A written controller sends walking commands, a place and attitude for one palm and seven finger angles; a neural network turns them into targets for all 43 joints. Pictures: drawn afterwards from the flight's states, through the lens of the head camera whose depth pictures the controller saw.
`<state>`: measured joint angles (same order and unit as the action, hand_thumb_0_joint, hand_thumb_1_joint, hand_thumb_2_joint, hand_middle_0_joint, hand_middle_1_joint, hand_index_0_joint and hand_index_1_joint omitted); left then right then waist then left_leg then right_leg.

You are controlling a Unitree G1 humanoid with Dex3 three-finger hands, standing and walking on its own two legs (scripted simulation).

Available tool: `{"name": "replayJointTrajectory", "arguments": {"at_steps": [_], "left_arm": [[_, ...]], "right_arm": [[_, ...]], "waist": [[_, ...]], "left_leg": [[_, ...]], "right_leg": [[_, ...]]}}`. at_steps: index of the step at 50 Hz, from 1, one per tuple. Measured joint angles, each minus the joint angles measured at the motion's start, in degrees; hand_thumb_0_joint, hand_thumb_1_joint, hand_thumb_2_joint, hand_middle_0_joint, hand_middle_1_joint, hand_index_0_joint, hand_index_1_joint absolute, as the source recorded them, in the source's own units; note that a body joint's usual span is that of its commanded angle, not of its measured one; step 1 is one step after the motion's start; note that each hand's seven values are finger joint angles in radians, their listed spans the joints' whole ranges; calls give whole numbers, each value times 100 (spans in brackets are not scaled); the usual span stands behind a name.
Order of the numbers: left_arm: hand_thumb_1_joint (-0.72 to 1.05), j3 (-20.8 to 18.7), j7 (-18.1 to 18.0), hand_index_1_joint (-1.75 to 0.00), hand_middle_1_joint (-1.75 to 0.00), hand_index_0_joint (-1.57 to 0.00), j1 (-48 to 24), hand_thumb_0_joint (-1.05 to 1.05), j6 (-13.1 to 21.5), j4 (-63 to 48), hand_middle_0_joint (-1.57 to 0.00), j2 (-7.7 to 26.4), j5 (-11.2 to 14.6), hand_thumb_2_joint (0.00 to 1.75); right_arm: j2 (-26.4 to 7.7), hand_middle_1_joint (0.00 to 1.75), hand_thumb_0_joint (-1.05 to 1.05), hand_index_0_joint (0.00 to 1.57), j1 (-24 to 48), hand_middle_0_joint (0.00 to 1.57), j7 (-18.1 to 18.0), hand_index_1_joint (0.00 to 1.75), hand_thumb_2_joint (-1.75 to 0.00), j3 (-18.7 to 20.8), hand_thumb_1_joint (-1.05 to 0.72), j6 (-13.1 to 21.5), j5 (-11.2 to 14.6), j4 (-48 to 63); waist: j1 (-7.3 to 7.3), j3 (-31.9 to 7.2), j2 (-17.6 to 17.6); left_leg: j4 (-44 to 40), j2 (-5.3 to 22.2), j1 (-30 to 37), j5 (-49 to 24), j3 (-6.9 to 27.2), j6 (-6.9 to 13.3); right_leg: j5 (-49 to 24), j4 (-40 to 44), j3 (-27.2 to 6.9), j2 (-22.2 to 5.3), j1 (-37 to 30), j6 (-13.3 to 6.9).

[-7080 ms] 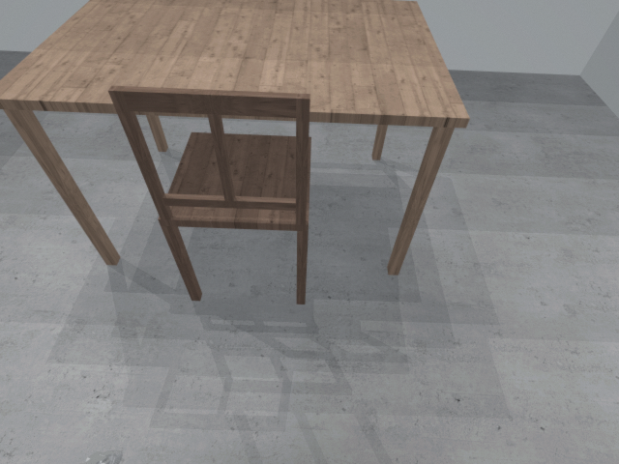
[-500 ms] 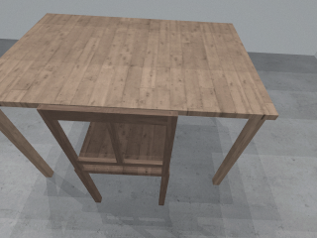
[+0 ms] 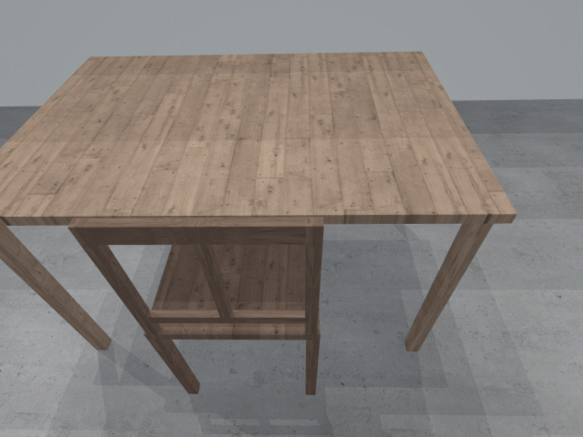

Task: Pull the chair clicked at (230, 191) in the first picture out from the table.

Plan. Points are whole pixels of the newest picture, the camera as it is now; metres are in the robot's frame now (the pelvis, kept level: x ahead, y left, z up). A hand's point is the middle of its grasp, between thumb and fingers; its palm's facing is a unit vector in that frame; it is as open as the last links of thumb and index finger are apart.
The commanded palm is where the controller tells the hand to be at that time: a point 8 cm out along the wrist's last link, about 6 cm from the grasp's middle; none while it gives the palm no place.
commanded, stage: look again from close up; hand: left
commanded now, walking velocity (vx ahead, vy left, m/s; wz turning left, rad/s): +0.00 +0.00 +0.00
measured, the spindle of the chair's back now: (215, 282) +0.41 +0.18 -0.11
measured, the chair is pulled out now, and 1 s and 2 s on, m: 0.00 0.00 0.00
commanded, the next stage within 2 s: raise the hand toward the chair's back in 1.06 s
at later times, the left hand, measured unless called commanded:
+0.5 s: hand out of the picture +0.00 +0.15 -0.17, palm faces +0.01 -0.98 -0.20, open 7.3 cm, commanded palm none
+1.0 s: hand out of the picture -0.01 +0.13 -0.17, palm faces +0.02 -0.99 -0.17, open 7.4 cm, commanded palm none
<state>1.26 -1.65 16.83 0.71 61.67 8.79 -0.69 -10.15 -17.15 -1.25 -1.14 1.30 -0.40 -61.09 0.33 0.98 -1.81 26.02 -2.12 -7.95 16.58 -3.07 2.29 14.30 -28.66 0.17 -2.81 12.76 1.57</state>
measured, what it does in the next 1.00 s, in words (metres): stands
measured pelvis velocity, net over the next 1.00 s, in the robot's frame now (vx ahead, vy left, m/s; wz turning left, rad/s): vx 0.00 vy -0.03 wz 0.00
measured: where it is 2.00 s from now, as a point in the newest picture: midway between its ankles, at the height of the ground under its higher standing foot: outside the picture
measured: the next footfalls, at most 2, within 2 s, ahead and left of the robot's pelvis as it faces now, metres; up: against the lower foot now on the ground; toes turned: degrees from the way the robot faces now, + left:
none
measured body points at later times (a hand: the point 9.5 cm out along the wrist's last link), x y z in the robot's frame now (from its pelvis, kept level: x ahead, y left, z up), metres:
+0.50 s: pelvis +0.00 -0.02 +0.00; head +0.01 -0.03 +0.45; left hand +0.01 +0.20 -0.15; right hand +0.00 -0.24 -0.16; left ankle -0.03 +0.09 -0.74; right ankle +0.01 -0.14 -0.74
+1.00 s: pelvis +0.00 -0.03 +0.00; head +0.01 -0.03 +0.45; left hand -0.01 +0.18 -0.16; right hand -0.02 -0.24 -0.16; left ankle -0.03 +0.09 -0.74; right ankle +0.01 -0.14 -0.74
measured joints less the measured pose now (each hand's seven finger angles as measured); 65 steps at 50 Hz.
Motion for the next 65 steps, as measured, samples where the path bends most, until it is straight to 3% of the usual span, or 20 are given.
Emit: {"name": "replayJointTrajectory", "arguments": {"at_steps": [30, 59, 61, 63, 65], "left_arm": [[91, 3, 3, -30, -30, -20, -1, 0, 13, 132, -20, -25, 8, 90], [91, 7, -41, -30, -30, -20, 84, 0, 49, 116, -20, -90, 2, 90], [94, -83, -194, -30, -30, -20, 708, 3, -550, -1749, -20, 32, 390, 90], [95, -111, -471, -29, -30, -20, 1188, 5, -310, -3288, -20, 158, 639, 90], [94, -123, -575, -29, -30, -20, 1231, 5, 56, -4304, -20, 195, 862, 89]], "right_arm": [[184, 30, 0, 20, 109, 19, -28, 30, -90, 20, -91, -21, 18, -367], [344, 30, 0, 20, -48, 19, -33, 30, -90, 34, -91, -14, 38, -439], [270, 30, 1, 20, -242, 20, -163, 30, -90, -34, -92, 214, 126, 70], [94, 30, 2, 20, -453, 20, -311, 30, -90, 25, -93, 729, 246, 448], [-140, 30, 3, 20, -433, 20, -366, 30, -90, 75, -93, 1119, 309, 815]], "waist": [[16, 133, 179], [14, 123, 178], [30, 172, 170], [-12, -3, 107], [-131, -122, 13]], "left_leg": [[-192, 251, 106, -95, 66, -242], [-34, 318, -78, -76, 91, -247], [118, 313, -122, 9, 70, -231], [276, 250, -270, 77, 131, -206], [583, 176, -541, 175, 242, -171]], "right_leg": [[-93, 209, 88, 249, -110, -230], [-184, 287, 118, 309, -43, -231], [-137, 140, 98, 301, 14, -225], [-13, -62, 154, 228, 147, -206], [127, -334, 260, 139, 348, -168]]}}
